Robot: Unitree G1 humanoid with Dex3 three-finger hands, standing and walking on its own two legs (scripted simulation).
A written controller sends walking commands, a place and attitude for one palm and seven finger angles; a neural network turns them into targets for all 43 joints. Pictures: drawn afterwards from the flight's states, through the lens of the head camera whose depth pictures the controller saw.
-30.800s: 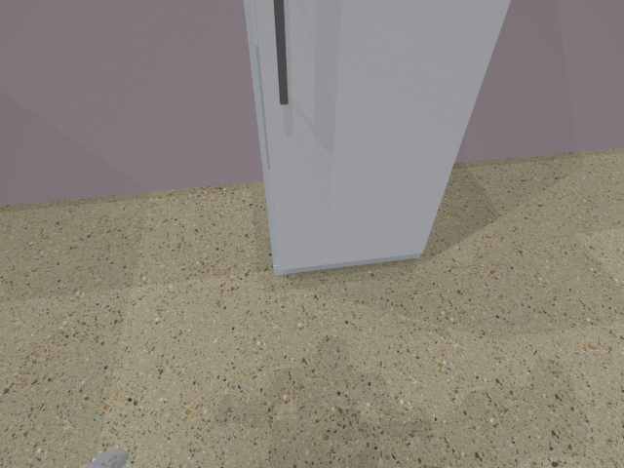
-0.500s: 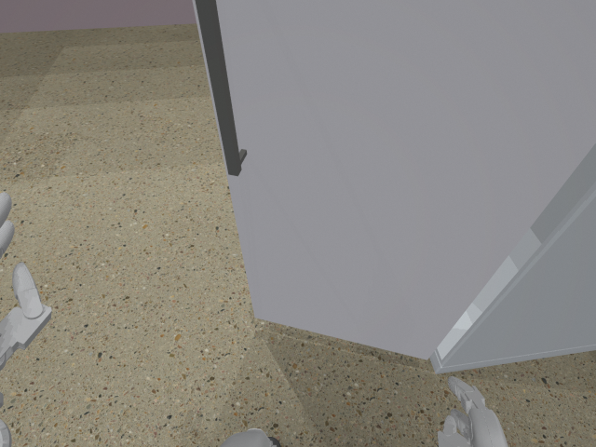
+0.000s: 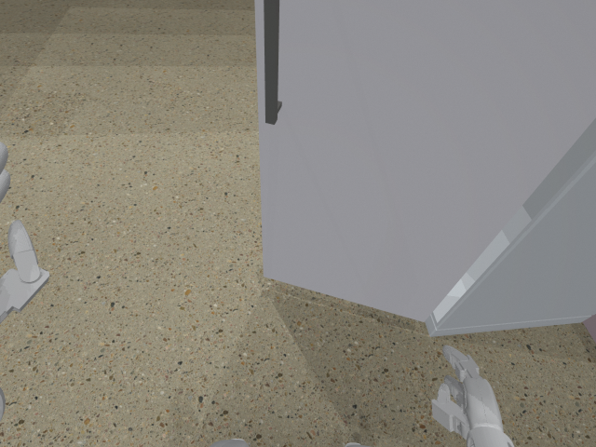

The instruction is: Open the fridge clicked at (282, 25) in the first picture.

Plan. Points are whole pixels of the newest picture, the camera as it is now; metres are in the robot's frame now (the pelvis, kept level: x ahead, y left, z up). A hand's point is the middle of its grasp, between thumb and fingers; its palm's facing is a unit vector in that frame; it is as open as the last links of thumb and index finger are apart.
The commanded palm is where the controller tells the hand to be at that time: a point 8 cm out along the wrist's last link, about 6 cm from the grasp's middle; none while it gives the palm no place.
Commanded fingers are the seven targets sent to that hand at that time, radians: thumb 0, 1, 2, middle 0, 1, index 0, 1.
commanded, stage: stop stepping back and stand still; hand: left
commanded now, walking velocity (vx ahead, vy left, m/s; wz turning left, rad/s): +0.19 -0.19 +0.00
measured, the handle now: (275, 8) +0.68 +0.10 +0.24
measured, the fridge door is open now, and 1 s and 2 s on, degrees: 68 68 68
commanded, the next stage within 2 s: let the arm hang, fingers relaxed in 0.74 s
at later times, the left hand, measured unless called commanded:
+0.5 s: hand out of the picture +0.10 +0.29 +0.16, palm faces +0.47 -0.81 -0.36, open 7.4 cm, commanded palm +0.04 +0.31 +0.19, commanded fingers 0.00 0.90 0.90 -0.20 -0.30 -0.20 -0.30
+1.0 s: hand out of the picture +0.09 +0.26 -0.06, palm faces +0.12 -0.91 -0.40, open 7.4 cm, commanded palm none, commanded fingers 0.00 0.90 0.90 -0.20 -0.30 -0.20 -0.30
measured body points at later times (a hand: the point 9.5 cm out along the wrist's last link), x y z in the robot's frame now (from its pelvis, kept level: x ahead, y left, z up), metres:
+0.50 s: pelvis -0.11 +0.02 +0.00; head -0.13 +0.03 +0.45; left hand +0.07 +0.33 +0.18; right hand +0.00 -0.25 -0.08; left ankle -0.08 +0.12 -0.72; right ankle -0.08 -0.10 -0.71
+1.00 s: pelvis -0.11 +0.02 -0.01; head -0.12 +0.00 +0.44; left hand +0.08 +0.31 -0.03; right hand +0.03 -0.23 -0.12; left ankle -0.06 +0.14 -0.72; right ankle -0.11 -0.10 -0.72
